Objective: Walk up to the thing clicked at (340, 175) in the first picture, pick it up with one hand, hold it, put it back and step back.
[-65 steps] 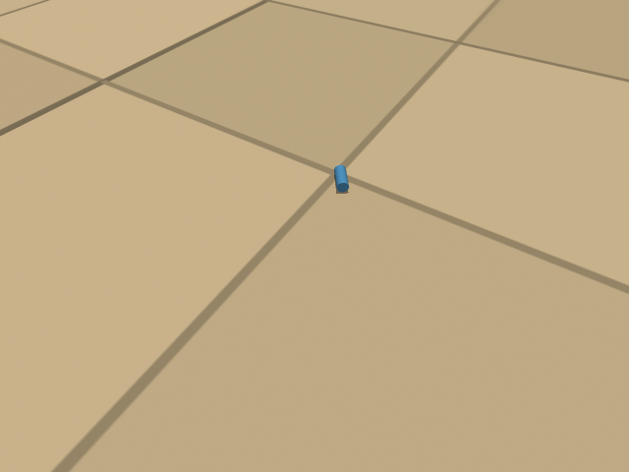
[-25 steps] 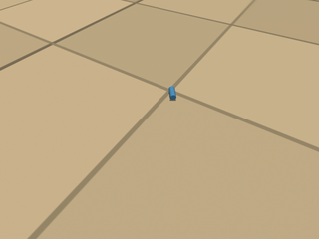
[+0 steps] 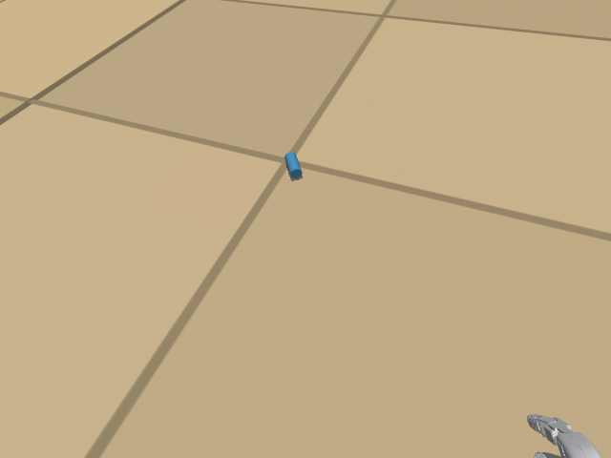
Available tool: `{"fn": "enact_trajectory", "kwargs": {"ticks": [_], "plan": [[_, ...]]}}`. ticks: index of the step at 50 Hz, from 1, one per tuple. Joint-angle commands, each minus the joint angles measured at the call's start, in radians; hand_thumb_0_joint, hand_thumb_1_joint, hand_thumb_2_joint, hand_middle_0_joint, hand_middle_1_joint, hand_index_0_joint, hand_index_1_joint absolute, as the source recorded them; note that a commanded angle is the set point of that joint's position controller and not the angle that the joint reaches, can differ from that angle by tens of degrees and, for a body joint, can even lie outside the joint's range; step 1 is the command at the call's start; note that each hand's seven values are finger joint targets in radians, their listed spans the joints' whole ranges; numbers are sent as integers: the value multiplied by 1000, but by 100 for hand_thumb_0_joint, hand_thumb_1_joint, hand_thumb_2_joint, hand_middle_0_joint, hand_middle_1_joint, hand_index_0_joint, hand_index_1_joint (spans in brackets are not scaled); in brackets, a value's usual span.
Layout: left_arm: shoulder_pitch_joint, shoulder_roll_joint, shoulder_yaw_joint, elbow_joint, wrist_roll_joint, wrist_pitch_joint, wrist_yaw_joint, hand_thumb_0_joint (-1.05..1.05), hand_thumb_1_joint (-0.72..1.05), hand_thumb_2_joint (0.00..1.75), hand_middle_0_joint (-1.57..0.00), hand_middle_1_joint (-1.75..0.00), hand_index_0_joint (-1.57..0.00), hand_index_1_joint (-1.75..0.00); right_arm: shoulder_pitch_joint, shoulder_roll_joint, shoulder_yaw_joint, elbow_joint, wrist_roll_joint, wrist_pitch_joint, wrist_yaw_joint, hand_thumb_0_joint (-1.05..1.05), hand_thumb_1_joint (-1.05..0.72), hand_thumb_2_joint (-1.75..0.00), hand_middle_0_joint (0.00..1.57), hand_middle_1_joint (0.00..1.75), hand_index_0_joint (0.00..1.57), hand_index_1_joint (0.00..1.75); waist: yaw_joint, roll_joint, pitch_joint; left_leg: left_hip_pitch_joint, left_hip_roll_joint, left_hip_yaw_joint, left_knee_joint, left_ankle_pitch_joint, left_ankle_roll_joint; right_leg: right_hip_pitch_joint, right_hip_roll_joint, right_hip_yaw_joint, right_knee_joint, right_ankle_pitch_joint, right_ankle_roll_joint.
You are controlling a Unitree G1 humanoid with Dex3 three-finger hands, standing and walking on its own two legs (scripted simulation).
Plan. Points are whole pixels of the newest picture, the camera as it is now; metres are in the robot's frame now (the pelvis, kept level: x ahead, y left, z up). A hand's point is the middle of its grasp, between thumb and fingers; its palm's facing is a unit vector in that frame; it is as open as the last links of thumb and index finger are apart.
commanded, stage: walk up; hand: left
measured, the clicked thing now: (293, 165) +1.48 +0.15 -0.74
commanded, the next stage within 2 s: none
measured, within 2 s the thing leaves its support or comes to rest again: neither
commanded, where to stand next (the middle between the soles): +1.10 +0.44 m, yaw -74 degrees
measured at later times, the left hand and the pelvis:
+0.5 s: hand (152, 285) +0.44 +0.33 -0.13, palm faces -0.40 -0.78 -0.49, open 7.4 cm; pelvis +0.19 +0.11 -0.03, yaw -21 degrees
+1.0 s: hand (145, 192) +0.74 +0.45 -0.17, palm faces -0.53 -0.64 -0.56, open 7.4 cm; pelvis +0.48 +0.23 -0.04, yaw -37 degrees
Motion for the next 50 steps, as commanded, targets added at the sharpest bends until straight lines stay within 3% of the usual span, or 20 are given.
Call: {"fn": "enact_trajectory", "kwargs": {"ticks": [1,3,5,6,7,8,12,20,24,25,26,27,28,34,43,44,45,46,47,50], "plan": [[-30,361,90,-129,-11,-46,39,0,90,90,-20,-30,-20,-30,-33,-157,-43,-124,2,-29,7,0,-90,-90,20,30,20,30,-9,-239,-63,-173,36,-46,-75,-47,-13,157,-248,404,-202,-250,-197],[-31,359,86,-142,-12,-45,44,0,90,90,-20,-30,-20,-30,-25,-154,-50,-137,1,-29,9,0,-90,-90,20,30,20,30,-12,-232,-79,-70,24,-25,-177,-32,1,96,-206,334,-140,-162,-172],[-172,344,70,-188,-12,-38,45,0,90,90,-20,-30,-20,-30,189,-172,-75,-85,0,-31,-3,0,-90,-90,20,30,20,30,-162,-147,-108,383,12,43,-424,142,27,-252,-87,143,58,-166,-85],[-197,256,54,-214,-5,-33,55,0,90,90,-20,-30,-20,-30,335,-262,-111,-55,-11,-30,-16,0,-90,-90,20,30,20,30,-249,134,-132,656,135,-140,-556,40,37,-550,76,-23,323,-337,-15],[-180,209,35,-232,-14,-33,70,0,90,90,-20,-30,-20,-30,288,-326,-125,-87,-16,-30,-26,0,-90,-90,20,30,20,30,-216,298,-83,589,371,-455,-617,-144,72,-718,114,-57,588,-427,-15],[-161,278,35,-225,-13,-30,79,0,90,90,-20,-30,-20,-30,133,-337,-115,-135,5,-30,-23,0,-90,-90,20,30,20,30,-145,187,-23,408,449,-523,-664,-282,150,-686,-23,-101,638,-299,-10],[-32,354,62,-107,-40,-26,33,0,90,90,-20,-30,-20,-30,28,-189,-73,-172,7,-42,-25,0,-90,-90,20,30,20,30,-49,57,32,246,258,-155,-628,-112,100,-431,-143,-155,588,-71,-5],[-212,264,33,-210,-46,-30,19,0,90,90,-20,-30,-20,-30,166,-174,-65,-200,9,-20,-13,0,-90,-90,20,30,20,30,-131,37,95,294,186,122,-530,476,26,-331,-76,-321,218,64,-13],[133,329,72,-130,-53,-26,53,0,90,90,-20,-30,-20,-30,111,-185,-73,-273,6,-17,-32,0,-90,-90,20,30,20,30,59,-49,-97,54,127,238,-33,953,-63,242,-15,-374,139,97,-63],[319,375,98,-93,-43,-28,70,0,90,90,-20,-30,-20,-30,112,-172,-66,-292,9,-17,-39,0,-90,-90,20,30,20,30,158,-133,-180,-104,63,266,247,846,-109,479,-61,-317,60,98,-100],[394,424,121,-96,-35,-28,92,0,90,90,-20,-30,-20,-30,160,-119,-44,-301,16,-13,-45,0,-90,-90,20,30,20,30,179,-307,-216,-427,-36,155,531,35,-119,666,-332,141,40,-5,-238],[297,451,123,-154,-29,-25,111,0,90,90,-20,-30,-20,-30,200,-194,-50,-315,28,4,-43,0,-90,-90,20,30,20,30,128,-243,-286,-555,-19,-49,711,-159,-123,632,-547,610,-44,-204,-367],[152,482,125,-203,-33,-29,133,0,90,90,-20,-30,-20,-30,181,-246,-65,-313,23,13,-52,0,-90,-90,20,30,20,30,84,-176,-240,-565,59,-148,795,-163,-120,481,-611,708,-141,-446,-425],[-135,374,73,-267,-32,-93,122,0,90,90,-20,-30,-20,-30,215,-174,-55,-272,-3,17,11,0,-90,-90,20,30,20,30,-120,-97,85,-166,127,7,278,141,-9,-260,-201,-32,-115,77,-158],[-87,398,81,-259,24,-59,126,0,90,90,-20,-30,-20,-30,329,-197,-119,-236,-6,38,30,0,-90,-90,20,30,20,30,-165,-197,-51,239,102,135,35,185,-7,-519,-159,-54,172,-327,-118],[-75,345,66,-261,31,-50,132,0,90,90,-20,-30,-20,-30,428,-227,-132,-215,-17,31,18,0,-90,-90,20,30,20,30,-227,-60,-81,297,102,78,-35,28,15,-560,-116,-89,421,-317,-96],[-15,246,41,-257,15,-46,134,0,90,90,-20,-30,-20,-30,449,-314,-142,-230,-29,20,5,0,-90,-90,20,30,20,30,-226,270,-42,237,320,-241,-356,-258,22,-657,28,-193,775,-385,-56],[28,247,33,-257,-5,-41,151,0,90,90,-20,-30,-20,-30,293,-391,-152,-251,-1,11,-11,0,-90,-90,20,30,20,30,-138,389,-24,157,433,-572,-618,-430,84,-695,6,-140,970,-377,-80],[68,288,30,-238,-7,-45,157,0,90,90,-20,-30,-20,-30,190,-406,-158,-274,9,9,-20,0,-90,-90,20,30,20,30,-86,372,-4,91,461,-633,-669,-518,141,-656,-71,-128,1024,-300,-93],[90,367,68,-150,-43,-42,132,0,90,90,-20,-30,-20,-30,138,-246,-114,-287,-7,3,-32,0,-90,-90,20,30,20,30,-64,198,-5,42,302,-198,-500,-176,54,-538,-120,-130,851,-103,-54]]}}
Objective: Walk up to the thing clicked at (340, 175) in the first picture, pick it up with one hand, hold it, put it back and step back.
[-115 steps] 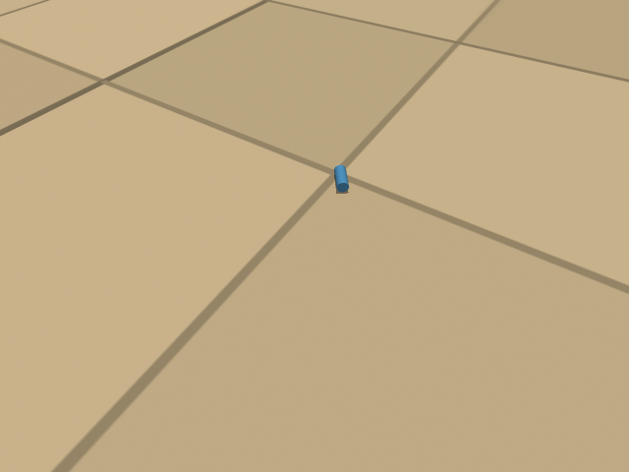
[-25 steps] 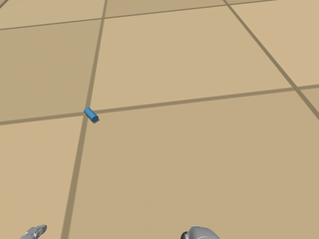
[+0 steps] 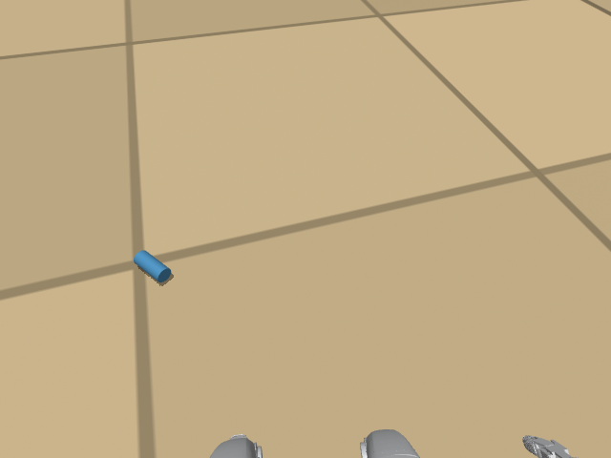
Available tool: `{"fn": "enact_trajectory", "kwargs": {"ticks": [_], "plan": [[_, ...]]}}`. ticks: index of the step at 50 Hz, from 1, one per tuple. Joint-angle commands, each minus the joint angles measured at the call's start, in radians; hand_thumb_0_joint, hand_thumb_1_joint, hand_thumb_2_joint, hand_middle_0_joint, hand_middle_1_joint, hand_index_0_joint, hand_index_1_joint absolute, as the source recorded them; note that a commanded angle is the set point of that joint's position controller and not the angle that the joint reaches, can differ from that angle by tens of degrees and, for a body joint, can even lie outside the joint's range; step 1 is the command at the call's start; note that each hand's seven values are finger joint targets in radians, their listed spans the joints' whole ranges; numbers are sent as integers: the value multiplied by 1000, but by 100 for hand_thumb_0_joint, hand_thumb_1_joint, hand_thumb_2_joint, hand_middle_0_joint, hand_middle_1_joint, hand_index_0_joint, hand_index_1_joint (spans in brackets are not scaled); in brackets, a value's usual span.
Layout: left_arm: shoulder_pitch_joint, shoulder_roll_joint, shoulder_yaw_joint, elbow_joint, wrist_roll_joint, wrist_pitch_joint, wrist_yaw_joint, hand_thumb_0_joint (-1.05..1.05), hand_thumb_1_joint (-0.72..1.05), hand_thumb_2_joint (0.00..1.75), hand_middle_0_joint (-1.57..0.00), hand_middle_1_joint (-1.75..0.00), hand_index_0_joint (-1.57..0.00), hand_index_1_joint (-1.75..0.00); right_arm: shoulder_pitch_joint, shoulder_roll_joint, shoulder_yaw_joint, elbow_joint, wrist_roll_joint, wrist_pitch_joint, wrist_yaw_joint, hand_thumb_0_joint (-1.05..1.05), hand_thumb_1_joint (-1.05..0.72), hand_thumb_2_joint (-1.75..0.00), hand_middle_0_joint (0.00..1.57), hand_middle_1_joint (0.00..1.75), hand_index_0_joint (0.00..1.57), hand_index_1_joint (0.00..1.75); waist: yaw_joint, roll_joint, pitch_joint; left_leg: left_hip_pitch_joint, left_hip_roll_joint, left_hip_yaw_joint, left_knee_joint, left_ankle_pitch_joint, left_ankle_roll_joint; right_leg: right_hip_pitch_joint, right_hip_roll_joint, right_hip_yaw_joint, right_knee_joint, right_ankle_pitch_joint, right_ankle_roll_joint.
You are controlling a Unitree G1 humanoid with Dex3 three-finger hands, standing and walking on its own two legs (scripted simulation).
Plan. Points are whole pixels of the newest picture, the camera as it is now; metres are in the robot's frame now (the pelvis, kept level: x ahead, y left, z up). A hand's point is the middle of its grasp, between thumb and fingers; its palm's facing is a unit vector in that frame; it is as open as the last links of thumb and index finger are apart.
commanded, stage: walk up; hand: left
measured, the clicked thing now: (152, 266) +0.85 +0.54 -0.70
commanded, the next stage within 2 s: none
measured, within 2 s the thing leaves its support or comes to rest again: neither
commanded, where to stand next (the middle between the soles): +0.38 +0.54 m, yaw -37 degrees
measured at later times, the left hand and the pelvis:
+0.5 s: hand out of the picture +0.24 +0.44 -0.08, palm faces -0.15 -0.79 -0.59, open 7.4 cm; pelvis +0.12 +0.15 +0.01, yaw -12 degrees
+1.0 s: hand out of the picture +0.43 +0.63 -0.12, palm faces -0.40 -0.77 -0.50, open 7.4 cm; pelvis +0.24 +0.39 +0.02, yaw -22 degrees
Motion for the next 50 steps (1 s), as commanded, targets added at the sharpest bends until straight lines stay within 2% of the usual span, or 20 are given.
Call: {"fn": "enact_trajectory", "kwargs": {"ticks": [1,5,8,11,13,14,15,17,22,26,32,34,35,36,37,38,39,40,42,50], "plan": [[123,197,50,-25,-37,-31,-5,0,90,90,-20,-30,-20,-30,-20,-265,-91,-93,2,-33,-45,0,-90,-90,20,30,20,30,-3,270,-71,263,140,-283,-548,-125,104,-202,-24,-68,-35,142,12],[80,124,24,-49,-39,-31,-5,0,90,90,-20,-30,-20,-30,78,-195,-67,-75,-10,-36,-55,0,-90,-90,20,30,20,30,-47,188,-127,449,133,-129,-449,454,141,-159,7,-118,-270,90,45],[66,95,18,-78,-38,-31,0,0,90,90,-20,-30,-20,-30,93,-189,-65,-93,-17,-21,-60,0,-90,-90,20,30,20,30,-55,183,-136,459,153,-71,-418,664,158,-77,20,-183,-400,136,33],[168,94,28,-60,-40,-30,8,0,90,90,-20,-30,-20,-30,-1,-185,-63,-144,-19,-1,-56,0,-90,-90,20,30,20,30,11,128,-132,303,119,11,-326,609,119,148,42,-207,-555,280,18],[363,145,68,-10,-31,-31,28,0,90,90,-20,-30,-20,-30,-79,-170,-52,-187,-6,7,-52,0,-90,-90,20,30,20,30,136,-8,-194,71,65,85,-55,538,43,510,27,-170,-714,421,-22],[411,200,90,-12,-24,-32,41,0,90,90,-20,-30,-20,-30,-39,-126,-35,-187,-2,11,-54,0,-90,-90,20,30,20,30,170,-161,-199,-192,-12,40,145,48,-10,697,-101,94,-767,332,-96],[362,264,99,-61,-16,-28,52,0,90,90,-20,-30,-20,-30,28,-147,-37,-179,-10,26,-56,0,-90,-90,20,30,20,30,126,-200,-198,-309,-56,-54,358,-219,-55,640,-344,481,-879,94,-194],[132,269,89,-148,-33,-33,69,0,90,90,-20,-30,-20,-30,70,-261,-82,-151,-18,54,-63,0,-90,-90,20,30,20,30,44,-37,-92,-321,-1,-228,540,-213,-85,408,-468,674,-963,-103,-320],[97,221,76,-149,-4,-68,50,0,90,90,-20,-30,-20,-30,48,-234,-64,-97,-3,60,-36,0,-90,-90,20,30,20,30,1,-41,4,-138,19,-174,421,-6,-8,98,-181,193,-850,131,-142],[118,268,94,-152,20,-72,36,0,90,90,-20,-30,-20,-30,-6,-223,-70,-115,-6,66,-23,0,-90,-90,20,30,20,30,14,-164,12,-98,29,-112,326,37,-7,10,-112,123,-839,51,-116],[151,339,120,-158,37,-69,47,0,90,90,-20,-30,-20,-30,-82,-245,-78,-153,-7,59,-19,0,-90,-90,20,30,20,30,48,-230,-59,-78,27,-100,159,-175,16,70,-156,245,-717,56,-158],[58,327,114,-177,27,-68,52,0,90,90,-20,-30,-20,-30,51,-242,-90,-116,-10,45,-25,0,-90,-90,20,30,20,30,-43,-218,-126,86,13,-80,-29,-138,38,32,-177,226,-601,274,-137],[12,270,96,-185,20,-61,55,0,90,90,-20,-30,-20,-30,184,-252,-105,-67,-17,32,-32,0,-90,-90,20,30,20,30,-122,-107,-169,270,-25,-81,-195,-96,42,-68,-121,128,-387,362,-75],[35,141,51,-186,13,-55,61,0,90,90,-20,-30,-20,-30,256,-322,-124,-39,-33,21,-46,0,-90,-90,20,30,20,30,-172,199,-146,380,39,-223,-363,-126,36,-256,32,-24,-72,229,-3],[80,65,23,-198,3,-52,73,0,90,90,-20,-30,-20,-30,182,-397,-128,-65,-23,8,-55,0,-90,-90,20,30,20,30,-106,466,-85,363,220,-503,-483,173,14,-467,198,-57,87,-176,33],[69,124,27,-170,7,-51,92,0,90,90,-20,-30,-20,-30,82,-462,-133,-73,4,6,-62,0,-90,-90,20,30,20,30,-70,506,-99,329,282,-695,-558,118,121,-427,120,19,155,-167,-8],[65,190,33,-140,7,-50,89,0,90,90,-20,-30,-20,-30,7,-419,-121,-103,9,9,-68,0,-90,-90,20,30,20,30,-37,411,-51,244,281,-666,-554,71,154,-395,62,10,176,-90,0],[31,220,44,-112,-13,-46,77,0,90,90,-20,-30,-20,-30,-12,-316,-98,-120,-2,10,-76,0,-90,-90,20,30,20,30,-48,229,25,208,195,-455,-471,229,96,-360,51,-1,130,-7,16],[135,200,50,-68,-48,-31,65,0,90,90,-20,-30,-20,-30,-5,-264,-77,-108,-5,7,-86,0,-90,-90,20,30,20,30,4,198,1,274,122,-255,-361,487,49,-283,60,12,50,64,9],[151,115,27,-108,-47,-15,53,0,90,90,-20,-30,-20,-30,71,-182,-66,-135,-22,22,-87,0,-90,-90,20,30,20,30,-13,215,-76,388,46,-82,-311,775,17,1,77,-150,-432,213,12]]}}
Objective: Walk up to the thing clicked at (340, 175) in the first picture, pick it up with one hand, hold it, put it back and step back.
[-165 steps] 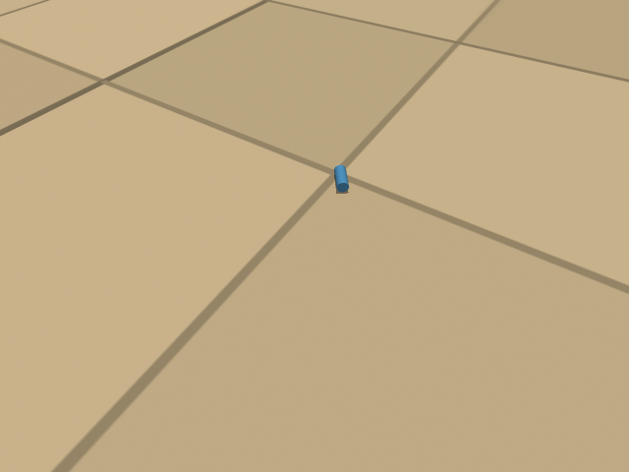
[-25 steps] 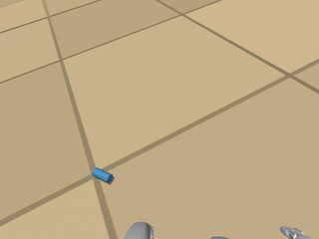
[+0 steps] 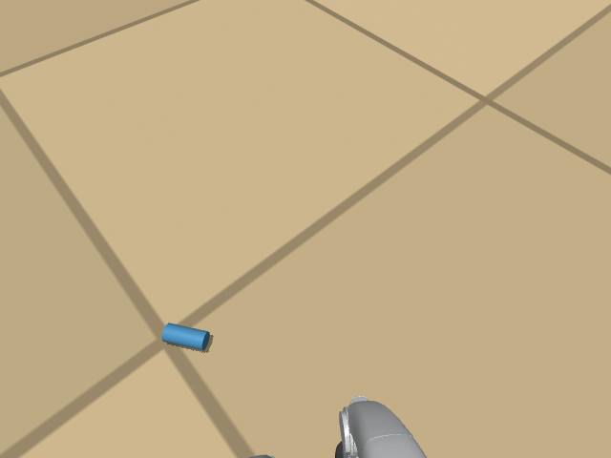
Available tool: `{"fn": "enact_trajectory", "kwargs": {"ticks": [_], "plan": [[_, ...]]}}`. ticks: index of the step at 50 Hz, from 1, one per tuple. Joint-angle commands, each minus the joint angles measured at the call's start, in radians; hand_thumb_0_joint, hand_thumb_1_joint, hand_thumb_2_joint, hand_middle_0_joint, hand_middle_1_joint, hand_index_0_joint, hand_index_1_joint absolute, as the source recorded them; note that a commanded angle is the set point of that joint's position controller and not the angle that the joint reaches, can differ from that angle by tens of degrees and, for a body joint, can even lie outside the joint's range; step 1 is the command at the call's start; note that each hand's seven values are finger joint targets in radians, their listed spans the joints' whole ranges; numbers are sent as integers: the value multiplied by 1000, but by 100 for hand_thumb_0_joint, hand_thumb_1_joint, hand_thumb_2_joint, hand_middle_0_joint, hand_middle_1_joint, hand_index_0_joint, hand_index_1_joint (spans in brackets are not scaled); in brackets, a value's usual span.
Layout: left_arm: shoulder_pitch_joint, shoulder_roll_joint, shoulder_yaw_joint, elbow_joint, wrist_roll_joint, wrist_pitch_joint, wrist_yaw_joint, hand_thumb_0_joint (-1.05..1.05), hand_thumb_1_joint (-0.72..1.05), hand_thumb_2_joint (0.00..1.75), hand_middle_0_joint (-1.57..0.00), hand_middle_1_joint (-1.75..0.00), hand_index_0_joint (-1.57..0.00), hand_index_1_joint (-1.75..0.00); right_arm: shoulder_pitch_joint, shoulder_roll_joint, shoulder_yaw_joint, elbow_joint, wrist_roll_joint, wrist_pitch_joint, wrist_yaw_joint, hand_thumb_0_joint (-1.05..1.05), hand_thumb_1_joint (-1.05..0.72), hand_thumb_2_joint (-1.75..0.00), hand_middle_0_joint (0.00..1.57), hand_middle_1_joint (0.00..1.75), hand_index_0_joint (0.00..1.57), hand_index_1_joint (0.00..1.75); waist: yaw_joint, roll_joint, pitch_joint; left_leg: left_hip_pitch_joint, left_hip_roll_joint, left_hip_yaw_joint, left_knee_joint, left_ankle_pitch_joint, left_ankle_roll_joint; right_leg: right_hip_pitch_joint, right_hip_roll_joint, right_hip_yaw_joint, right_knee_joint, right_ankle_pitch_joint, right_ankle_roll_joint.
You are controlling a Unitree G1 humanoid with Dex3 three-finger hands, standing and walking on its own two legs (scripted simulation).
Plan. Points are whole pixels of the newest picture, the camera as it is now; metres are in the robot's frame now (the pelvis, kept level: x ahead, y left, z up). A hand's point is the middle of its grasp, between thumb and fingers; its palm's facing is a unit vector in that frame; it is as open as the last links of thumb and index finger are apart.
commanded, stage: walk up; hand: left
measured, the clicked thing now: (186, 336) +0.51 +0.36 -0.72
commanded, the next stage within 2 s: none
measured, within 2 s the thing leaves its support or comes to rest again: neither
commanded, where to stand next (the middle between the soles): +0.07 +0.19 m, yaw -15 degrees
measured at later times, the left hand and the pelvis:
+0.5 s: hand out of the picture +0.13 +0.56 -0.16, palm faces -0.08 -0.80 -0.60, open 7.4 cm; pelvis -0.01 +0.24 -0.05, yaw -10 degrees
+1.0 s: hand (24, 447) +0.18 +0.41 -0.16, palm faces -0.30 -0.87 -0.39, open 7.4 cm; pelvis +0.00 +0.17 -0.02, yaw -18 degrees
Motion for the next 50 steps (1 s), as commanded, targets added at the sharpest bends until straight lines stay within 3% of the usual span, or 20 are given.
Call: {"fn": "enact_trajectory", "kwargs": {"ticks": [1,3,4,5,6,7,9,12,19,21,22,24,27,39,41,43,44,45,46,50], "plan": [[196,203,74,-31,-4,-5,30,0,90,90,-20,-30,-20,-30,-51,-210,-87,-141,-13,-10,-24,0,-90,-90,20,30,20,30,55,185,-158,148,162,-156,-59,866,-147,151,-26,-30,-287,113,-13],[441,224,103,30,1,-12,45,0,90,90,-20,-30,-20,-30,-187,-203,-89,-213,2,-8,-21,0,-90,-90,20,30,20,30,211,98,-225,-41,106,-75,223,926,-230,516,-53,-73,-552,358,-50],[468,254,122,34,5,-10,55,0,90,90,-20,-30,-20,-30,-153,-156,-73,-215,17,-14,-20,0,-90,-90,20,30,20,30,251,-83,-251,-244,37,-88,498,431,-246,712,-143,115,-604,532,-125],[392,294,132,-16,19,-8,67,0,90,90,-20,-30,-20,-30,-62,-140,-65,-210,23,-8,-21,0,-90,-90,20,30,20,30,195,-204,-332,-445,19,-209,751,-204,-261,809,-437,510,-549,700,-246],[220,268,120,-82,21,-4,70,0,90,90,-20,-30,-20,-30,41,-217,-87,-181,17,17,-29,0,-90,-90,20,30,20,30,96,0,-329,-413,95,-361,860,-180,-257,668,-535,557,-554,575,-317],[66,340,139,-140,19,-12,84,0,90,90,-20,-30,-20,-30,31,-254,-107,-202,12,24,-41,0,-90,-90,20,30,20,30,79,-107,-295,-473,103,-381,1025,-225,-242,564,-668,728,-610,430,-410],[-65,291,122,-167,19,-36,85,0,90,90,-20,-30,-20,-30,-47,-304,-120,-176,11,25,-33,0,-90,-90,20,30,20,30,43,19,-150,-412,165,-448,1018,-134,-186,286,-546,561,-633,146,-334],[-34,279,109,-116,48,-41,55,0,90,90,-20,-30,-20,-30,-67,-259,-104,-151,13,33,9,0,-90,-90,20,30,20,30,44,-51,-63,-265,113,-309,820,54,-117,66,-273,246,-566,53,-180],[-98,298,117,-118,90,2,-29,0,90,90,-20,-30,-20,-30,55,-211,-88,-1,70,2,-11,0,-90,-90,20,30,20,30,35,-349,-150,79,64,-14,132,77,-166,10,-89,104,-378,-151,-81],[-88,190,97,-116,79,30,-31,0,90,90,-20,-30,-20,-30,187,-273,-106,75,55,-34,-45,0,-90,-90,20,30,20,30,-47,-47,-143,167,61,-124,-107,-2,-177,-108,-1,122,26,-127,-44],[-71,107,70,-138,54,35,-29,0,90,90,-20,-30,-20,-30,127,-390,-120,55,34,-52,-56,0,-90,-90,20,30,20,30,-4,199,-74,17,334,-572,-249,-90,-109,-239,85,165,219,-239,-2],[-151,185,79,-130,70,28,-29,0,90,90,-20,-30,-20,-30,-208,-515,-116,-9,60,-68,-66,0,-90,-90,20,30,20,30,75,262,26,-261,594,-990,-455,-245,189,-192,-7,252,301,-199,28],[-20,238,120,-16,23,45,-80,0,90,90,-20,-30,-20,-30,-237,-381,-77,25,28,-103,-88,0,-90,-90,20,30,20,30,135,171,57,-184,325,-489,-236,-106,38,-133,-16,235,241,-28,24],[-197,183,132,-160,75,88,-173,0,90,90,-20,-30,-20,-30,114,-392,-90,99,44,-155,-167,0,-90,-90,20,30,20,30,41,203,-154,237,430,-369,-32,673,136,-107,-113,122,-23,-200,25],[-117,175,133,-125,61,79,-174,0,90,90,-20,-30,-20,-30,40,-393,-78,77,42,-152,-156,0,-90,-90,20,30,20,30,88,256,-183,134,385,-291,3,644,101,61,-90,49,-142,-136,14],[111,199,157,-27,51,66,-161,0,90,90,-20,-30,-20,-30,-31,-333,-48,57,48,-140,-140,0,-90,-90,20,30,20,30,218,79,-276,-61,231,-125,300,514,-7,444,-21,-16,-395,53,-8],[210,274,183,-5,60,58,-146,0,90,90,-20,-30,-20,-30,-8,-253,-15,46,58,-134,-137,0,-90,-90,20,30,20,30,274,-147,-298,-290,157,-110,533,305,-58,607,-89,185,-418,83,-40],[183,340,183,-35,57,53,-135,0,90,90,-20,-30,-20,-30,-24,-195,7,10,75,-131,-145,0,-90,-90,20,30,20,30,247,-367,-263,-483,26,-157,607,-232,-77,595,-284,603,-551,177,-134],[101,360,170,-54,53,56,-136,0,90,90,-20,-30,-20,-30,-94,-264,-24,23,68,-121,-158,0,-90,-90,20,30,20,30,217,-263,-233,-463,46,-186,655,-300,-79,486,-383,762,-639,138,-256],[-45,213,120,-76,40,45,-110,0,90,90,-20,-30,-20,-30,1,-247,-2,127,87,-123,-136,0,-90,-90,20,30,20,30,93,-81,-77,-349,114,-215,528,-114,-78,303,-230,365,-459,434,-183]]}}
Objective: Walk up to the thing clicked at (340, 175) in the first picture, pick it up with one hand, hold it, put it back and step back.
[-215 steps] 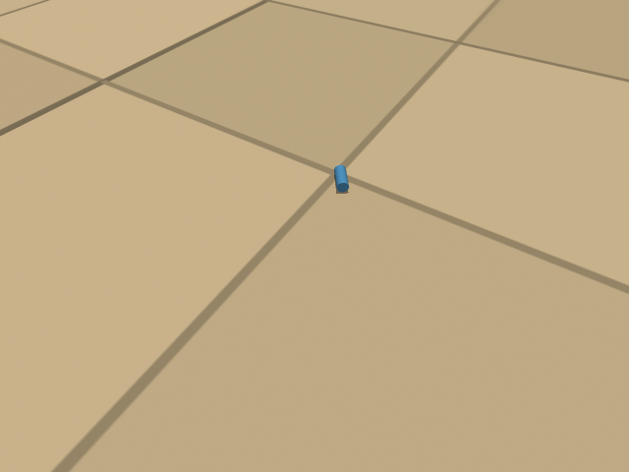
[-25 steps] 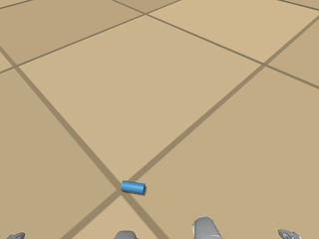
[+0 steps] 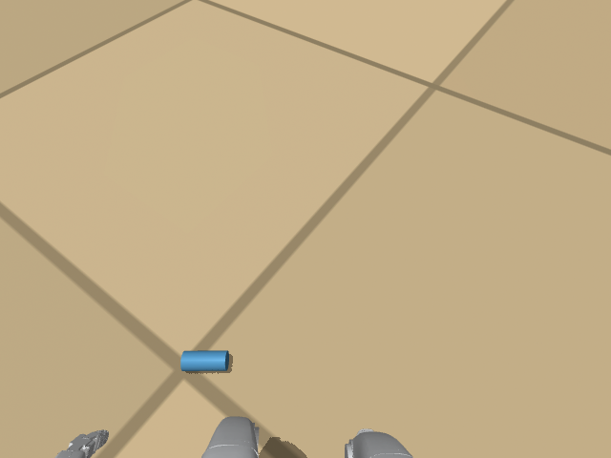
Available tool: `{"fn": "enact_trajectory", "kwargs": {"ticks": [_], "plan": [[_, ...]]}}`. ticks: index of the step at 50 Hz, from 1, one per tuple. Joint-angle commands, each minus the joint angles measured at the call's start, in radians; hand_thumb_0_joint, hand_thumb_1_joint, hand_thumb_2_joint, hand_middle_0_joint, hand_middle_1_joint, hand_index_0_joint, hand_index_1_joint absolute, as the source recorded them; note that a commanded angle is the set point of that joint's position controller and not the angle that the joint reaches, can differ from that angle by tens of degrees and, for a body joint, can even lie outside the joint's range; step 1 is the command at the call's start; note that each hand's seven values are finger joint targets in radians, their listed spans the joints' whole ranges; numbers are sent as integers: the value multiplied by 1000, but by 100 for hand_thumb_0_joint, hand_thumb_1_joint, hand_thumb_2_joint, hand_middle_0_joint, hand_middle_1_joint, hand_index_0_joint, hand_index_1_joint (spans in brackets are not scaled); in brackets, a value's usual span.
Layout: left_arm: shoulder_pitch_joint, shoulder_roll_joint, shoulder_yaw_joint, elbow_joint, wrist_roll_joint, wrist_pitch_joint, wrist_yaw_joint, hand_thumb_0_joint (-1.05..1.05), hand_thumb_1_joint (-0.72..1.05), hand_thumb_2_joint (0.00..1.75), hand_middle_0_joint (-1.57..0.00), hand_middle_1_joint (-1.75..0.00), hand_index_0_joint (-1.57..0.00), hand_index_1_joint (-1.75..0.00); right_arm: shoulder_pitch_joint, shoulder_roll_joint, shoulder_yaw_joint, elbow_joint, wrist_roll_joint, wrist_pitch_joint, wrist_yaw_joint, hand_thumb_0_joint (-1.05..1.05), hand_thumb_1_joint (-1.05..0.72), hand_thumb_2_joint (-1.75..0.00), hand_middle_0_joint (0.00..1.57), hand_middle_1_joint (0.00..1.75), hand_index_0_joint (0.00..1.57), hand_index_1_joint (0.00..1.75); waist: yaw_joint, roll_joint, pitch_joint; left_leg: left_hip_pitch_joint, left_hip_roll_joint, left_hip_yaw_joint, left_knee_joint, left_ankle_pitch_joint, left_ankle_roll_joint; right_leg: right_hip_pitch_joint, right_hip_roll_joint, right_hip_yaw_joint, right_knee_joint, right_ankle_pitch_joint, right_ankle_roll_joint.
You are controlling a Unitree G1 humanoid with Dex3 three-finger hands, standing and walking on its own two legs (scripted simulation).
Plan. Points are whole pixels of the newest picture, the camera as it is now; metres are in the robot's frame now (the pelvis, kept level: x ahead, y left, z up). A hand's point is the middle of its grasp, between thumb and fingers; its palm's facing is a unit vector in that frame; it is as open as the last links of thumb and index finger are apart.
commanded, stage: walk up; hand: left
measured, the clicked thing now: (205, 360) +0.43 +0.33 -0.70
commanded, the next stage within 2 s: none
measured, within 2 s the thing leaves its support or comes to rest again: neither
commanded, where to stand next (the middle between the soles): +0.06 +0.04 m, yaw +3 degrees
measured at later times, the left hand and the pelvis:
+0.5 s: hand out of the picture +0.10 +0.27 -0.12, palm faces +0.00 -0.90 -0.43, open 7.4 cm; pelvis -0.01 +0.00 +0.01, yaw +1 degrees
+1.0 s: hand out of the picture +0.00 +0.29 -0.12, palm faces +0.06 -0.94 -0.33, open 7.4 cm; pelvis -0.05 +0.03 +0.04, yaw +3 degrees
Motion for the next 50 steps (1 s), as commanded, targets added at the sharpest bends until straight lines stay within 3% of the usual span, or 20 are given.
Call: {"fn": "enact_trajectory", "kwargs": {"ticks": [1,6,9,12,15,17,18,20,21,25,29,30,32,33,34,36,38,41,43,50], "plan": [[26,233,52,-41,-8,-32,54,0,90,90,-20,-30,-20,-30,73,-141,-20,-36,20,-42,3,0,-90,-90,20,30,20,30,-13,-34,-91,-74,-10,23,-90,103,10,89,-188,272,-296,585,-204],[-17,221,17,-25,-26,-62,73,0,90,90,-20,-30,-20,-30,15,-130,-17,-38,20,-20,33,0,-90,-90,20,30,20,30,-14,-108,-129,76,-28,35,-285,190,3,38,-237,248,-274,778,-208],[-41,249,18,-37,-35,-53,80,0,90,90,-20,-30,-20,-30,11,-130,-30,-48,5,-12,41,0,-90,-90,20,30,20,30,-34,-153,-173,166,-56,68,-430,266,20,33,-248,255,-206,747,-190],[-28,220,16,-31,-48,-47,85,0,90,90,-20,-30,-20,-30,-52,-167,-45,-62,-7,-18,51,0,-90,-90,20,30,20,30,-5,-46,-195,237,-2,-49,-512,723,61,7,-158,199,-122,574,-81],[-5,193,7,15,-43,-48,94,0,90,90,-20,-30,-20,-30,-146,-184,-47,-77,6,-16,64,0,-90,-90,20,30,20,30,21,114,-247,148,135,-241,-616,688,196,106,-35,63,5,234,-9],[12,198,10,37,-30,-55,91,0,90,90,-20,-30,-20,-30,-182,-146,-33,-76,6,-6,70,0,-90,-90,20,30,20,30,40,48,-273,81,75,-165,-555,660,140,191,-72,137,-135,237,-29],[21,239,21,37,-20,-59,88,0,90,90,-20,-30,-20,-30,-192,-139,-35,-80,10,4,71,0,-90,-90,20,30,20,30,49,-22,-251,49,-14,-68,-446,572,72,176,-166,270,-267,266,-80],[-31,307,29,20,-11,-65,89,0,90,90,-20,-30,-20,-30,-202,-118,-37,-79,4,23,56,0,-90,-90,20,30,20,30,37,-145,-191,-14,-121,5,-240,34,13,109,-378,504,-405,456,-247],[-36,297,32,20,-7,-66,93,0,90,90,-20,-30,-20,-30,-191,-125,-42,-78,-5,26,56,0,-90,-90,20,30,20,30,32,-115,-171,-25,-113,-28,-183,-24,10,92,-404,531,-415,510,-282],[-101,231,20,10,5,-70,97,0,90,90,-20,-30,-20,-30,-113,-97,-42,-37,10,15,70,0,-90,-90,20,30,20,30,4,-106,-180,42,-128,-6,-223,96,3,110,-271,300,-340,567,-199],[-147,203,1,17,-1,-46,81,0,90,90,-20,-30,-20,-30,-48,-70,-31,23,6,-19,71,0,-90,-90,20,30,20,30,-38,-138,-246,268,-128,119,-709,321,-15,125,-152,135,-220,413,-102],[-135,178,-5,18,-8,-39,76,0,90,90,-20,-30,-20,-30,-34,-85,-36,37,-7,-29,66,0,-90,-90,20,30,20,30,-38,-95,-256,342,-108,54,-750,375,1,78,-128,114,-155,377,-69],[-75,95,-29,27,-20,-31,69,0,90,90,-20,-30,-20,-30,-107,-159,-39,3,-32,-49,54,0,-90,-90,20,30,20,30,6,117,-229,420,177,-391,-841,444,125,-147,-16,45,-21,8,21],[-90,174,-9,51,-14,-27,79,0,90,90,-20,-30,-20,-30,-138,-234,-51,0,-18,-48,57,0,-90,-90,20,30,20,30,-11,125,-203,306,274,-427,-813,514,240,-76,-45,47,4,-151,22],[-91,191,-4,79,-11,-33,78,0,90,90,-20,-30,-20,-30,-186,-233,-51,2,-19,-45,57,0,-90,-90,20,30,20,30,6,127,-156,168,269,-426,-809,531,252,29,-67,49,-32,-105,21],[-57,174,3,115,-15,-41,61,0,90,90,-20,-30,-20,-30,-262,-170,-20,-4,-13,-43,58,0,-90,-90,20,30,20,30,51,132,-147,106,102,-153,-739,531,130,190,-49,11,-237,101,3],[-46,177,3,126,-16,-45,53,0,90,90,-20,-30,-20,-30,-236,-137,-7,17,-3,-41,60,0,-90,-90,20,30,20,30,41,139,-165,109,13,-83,-694,473,45,235,-57,56,-317,307,-21],[-121,187,-10,126,-9,-35,44,0,90,90,-20,-30,-20,-30,-186,-125,-6,60,-4,-24,68,0,-90,-90,20,30,20,30,0,93,-117,134,-14,-105,-814,43,31,109,-101,150,-431,-100,-49],[-131,178,-14,135,-11,-25,34,0,90,90,-20,-30,-20,-30,-203,-142,-13,74,-15,-18,72,0,-90,-90,20,30,20,30,4,86,-58,133,-12,-136,-858,-86,32,45,-76,136,-468,-186,-29],[-124,171,-14,184,-11,-48,34,0,90,90,-20,-30,-20,-30,-196,-102,3,112,-2,-36,74,0,-90,-90,20,30,20,30,-3,9,-183,240,-27,-78,-818,244,20,181,-98,137,-520,86,-32]]}}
